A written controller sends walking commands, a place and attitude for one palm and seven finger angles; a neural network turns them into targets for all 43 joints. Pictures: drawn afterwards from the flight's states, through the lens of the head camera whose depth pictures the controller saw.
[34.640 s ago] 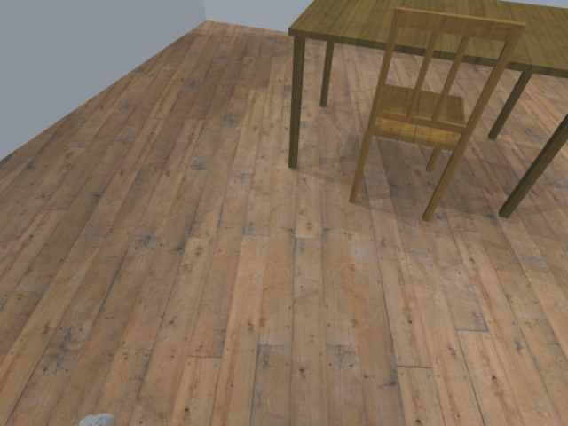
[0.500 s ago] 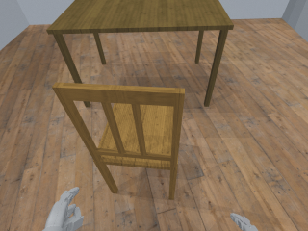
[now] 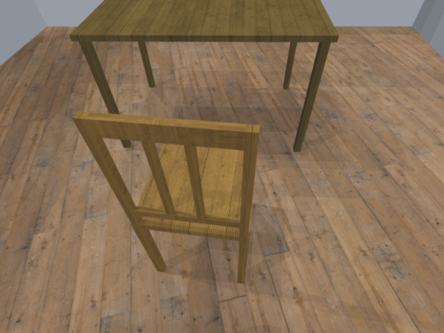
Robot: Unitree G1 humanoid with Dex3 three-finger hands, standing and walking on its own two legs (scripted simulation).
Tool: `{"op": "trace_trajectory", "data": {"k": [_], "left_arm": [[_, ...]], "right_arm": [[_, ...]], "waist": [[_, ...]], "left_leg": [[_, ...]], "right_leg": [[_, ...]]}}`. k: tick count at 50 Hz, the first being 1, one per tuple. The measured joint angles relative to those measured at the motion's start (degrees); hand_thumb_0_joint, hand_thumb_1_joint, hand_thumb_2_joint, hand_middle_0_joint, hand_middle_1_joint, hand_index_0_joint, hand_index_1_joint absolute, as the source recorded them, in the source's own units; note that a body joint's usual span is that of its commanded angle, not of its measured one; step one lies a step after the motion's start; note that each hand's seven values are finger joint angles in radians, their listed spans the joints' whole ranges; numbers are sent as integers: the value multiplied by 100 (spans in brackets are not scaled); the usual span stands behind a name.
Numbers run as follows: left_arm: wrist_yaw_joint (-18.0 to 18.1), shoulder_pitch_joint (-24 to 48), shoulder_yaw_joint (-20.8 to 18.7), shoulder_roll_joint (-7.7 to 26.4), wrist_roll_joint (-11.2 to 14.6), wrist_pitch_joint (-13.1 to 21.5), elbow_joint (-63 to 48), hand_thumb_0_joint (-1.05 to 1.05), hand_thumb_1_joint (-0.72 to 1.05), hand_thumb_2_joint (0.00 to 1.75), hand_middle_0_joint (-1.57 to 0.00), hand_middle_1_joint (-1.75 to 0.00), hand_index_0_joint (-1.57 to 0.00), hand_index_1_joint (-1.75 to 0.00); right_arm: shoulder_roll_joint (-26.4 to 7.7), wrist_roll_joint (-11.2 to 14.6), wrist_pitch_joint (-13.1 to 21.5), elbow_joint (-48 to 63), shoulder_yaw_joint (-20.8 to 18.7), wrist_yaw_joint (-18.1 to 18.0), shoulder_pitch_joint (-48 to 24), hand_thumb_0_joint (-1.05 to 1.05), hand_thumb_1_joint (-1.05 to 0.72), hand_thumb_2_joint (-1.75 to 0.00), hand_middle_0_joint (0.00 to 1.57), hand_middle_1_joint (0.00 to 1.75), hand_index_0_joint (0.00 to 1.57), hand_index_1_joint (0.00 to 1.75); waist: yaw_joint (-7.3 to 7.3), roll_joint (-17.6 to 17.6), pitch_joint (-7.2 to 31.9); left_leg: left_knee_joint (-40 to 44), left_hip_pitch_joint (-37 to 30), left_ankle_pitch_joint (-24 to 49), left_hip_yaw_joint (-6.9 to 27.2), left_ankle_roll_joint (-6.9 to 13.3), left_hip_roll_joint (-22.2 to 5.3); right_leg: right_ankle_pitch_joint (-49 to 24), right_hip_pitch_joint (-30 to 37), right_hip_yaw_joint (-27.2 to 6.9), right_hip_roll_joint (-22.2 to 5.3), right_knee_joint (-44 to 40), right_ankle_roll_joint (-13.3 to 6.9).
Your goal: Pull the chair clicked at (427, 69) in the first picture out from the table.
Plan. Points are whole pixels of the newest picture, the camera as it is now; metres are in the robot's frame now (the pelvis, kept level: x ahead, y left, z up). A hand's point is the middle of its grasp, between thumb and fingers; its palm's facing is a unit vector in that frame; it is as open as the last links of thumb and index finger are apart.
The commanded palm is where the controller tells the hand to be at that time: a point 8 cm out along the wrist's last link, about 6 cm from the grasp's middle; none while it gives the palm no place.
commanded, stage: let the arm hang, fingers relaxed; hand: left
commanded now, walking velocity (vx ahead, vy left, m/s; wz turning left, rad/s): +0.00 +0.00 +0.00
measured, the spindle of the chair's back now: (160, 181) +0.49 +0.19 -0.09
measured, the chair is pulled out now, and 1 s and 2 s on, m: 0.65 0.65 0.65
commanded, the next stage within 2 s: look to check the result in 0.42 s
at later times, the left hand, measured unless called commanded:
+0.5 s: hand out of the picture -0.01 +0.15 -0.17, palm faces +0.02 -0.98 -0.18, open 7.4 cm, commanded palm none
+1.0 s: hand out of the picture +0.00 +0.16 -0.17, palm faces +0.02 -0.98 -0.19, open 7.3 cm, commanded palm none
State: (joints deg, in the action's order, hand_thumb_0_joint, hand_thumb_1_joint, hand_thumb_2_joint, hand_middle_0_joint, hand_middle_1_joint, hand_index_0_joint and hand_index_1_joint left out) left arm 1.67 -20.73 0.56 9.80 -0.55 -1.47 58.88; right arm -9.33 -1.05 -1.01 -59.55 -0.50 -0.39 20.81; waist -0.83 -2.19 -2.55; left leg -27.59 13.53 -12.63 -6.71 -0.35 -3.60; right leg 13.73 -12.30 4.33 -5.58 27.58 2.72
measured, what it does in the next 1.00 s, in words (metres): stands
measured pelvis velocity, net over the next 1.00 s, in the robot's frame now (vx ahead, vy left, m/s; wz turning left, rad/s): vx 0.01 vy -0.01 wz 0.00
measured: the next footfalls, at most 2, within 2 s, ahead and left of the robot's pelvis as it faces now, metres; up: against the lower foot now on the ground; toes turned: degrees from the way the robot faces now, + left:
none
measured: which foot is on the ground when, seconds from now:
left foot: down 0.00-1.00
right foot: down 0.00-1.00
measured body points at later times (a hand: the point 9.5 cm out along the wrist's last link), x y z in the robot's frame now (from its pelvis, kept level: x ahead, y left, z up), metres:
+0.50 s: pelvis +0.00 -0.01 +0.00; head +0.02 -0.01 +0.45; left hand -0.01 +0.21 -0.16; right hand -0.02 -0.21 -0.16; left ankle +0.02 +0.12 -0.74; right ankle +0.01 -0.15 -0.74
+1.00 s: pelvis +0.01 -0.01 +0.00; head +0.03 -0.02 +0.45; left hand +0.00 +0.21 -0.15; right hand -0.01 -0.21 -0.16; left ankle +0.02 +0.12 -0.74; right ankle +0.01 -0.15 -0.74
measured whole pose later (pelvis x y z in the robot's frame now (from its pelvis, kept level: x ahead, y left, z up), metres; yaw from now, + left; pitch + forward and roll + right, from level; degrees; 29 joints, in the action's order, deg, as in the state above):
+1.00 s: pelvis +0.01 -0.01 +0.00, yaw +0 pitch -1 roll +0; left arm 2.2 -18.1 -0.1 7.0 -0.7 -0.5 60.8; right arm -6.8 -0.9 0.0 -61.6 -0.6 -1.3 18.5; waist -0.8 -0.9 -3.4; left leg -25.9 12.4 -12.3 -6.6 -1.0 -3.9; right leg 13.9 -11.6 4.4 -5.1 26.8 2.3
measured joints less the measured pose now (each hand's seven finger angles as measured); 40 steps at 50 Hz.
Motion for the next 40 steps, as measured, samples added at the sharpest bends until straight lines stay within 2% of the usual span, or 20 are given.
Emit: {"op": "trace_trajectory", "data": {"k": [8,12,40], "left_arm": [[24,157,47,-292,-13,50,64,0,91,89,-20,-30,-20,-30],[45,162,16,-301,-20,46,117,1,92,89,-20,-30,-20,-30],[56,251,-69,-277,-10,100,175,1,92,89,-20,-30,-20,-30]], "right_arm": [[258,4,43,-97,38,-6,-72,1,-91,-90,20,30,20,30],[317,0,55,-110,24,-24,-101,1,-91,-90,20,30,20,30],[255,9,104,-190,-3,-94,-219,1,-91,-90,20,30,20,30]], "waist": [[-2,53,17],[-13,99,25],[13,125,-58]], "left_leg": [[36,2,41,-13,-21,-9],[29,8,33,-14,-37,-32],[148,-107,34,4,-54,-23]], "right_leg": [[0,-47,-17,9,43,-22],[5,-55,-20,33,46,-36],[20,65,7,35,-63,-35]]}}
